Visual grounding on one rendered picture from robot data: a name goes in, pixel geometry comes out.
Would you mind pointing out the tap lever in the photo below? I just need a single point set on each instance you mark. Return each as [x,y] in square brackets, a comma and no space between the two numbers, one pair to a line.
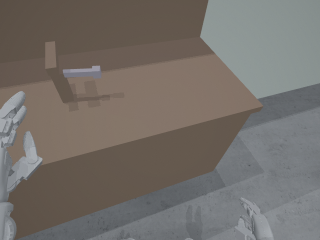
[94,72]

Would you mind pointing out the robot left hand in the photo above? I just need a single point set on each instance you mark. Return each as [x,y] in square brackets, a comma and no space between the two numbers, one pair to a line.
[12,114]

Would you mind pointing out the left robot forearm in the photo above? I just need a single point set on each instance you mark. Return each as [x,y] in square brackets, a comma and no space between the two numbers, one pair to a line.
[8,226]

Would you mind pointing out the robot right hand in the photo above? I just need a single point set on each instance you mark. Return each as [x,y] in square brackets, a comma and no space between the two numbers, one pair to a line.
[256,228]

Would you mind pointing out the counter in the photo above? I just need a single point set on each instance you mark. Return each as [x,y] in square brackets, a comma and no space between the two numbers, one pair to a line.
[165,109]

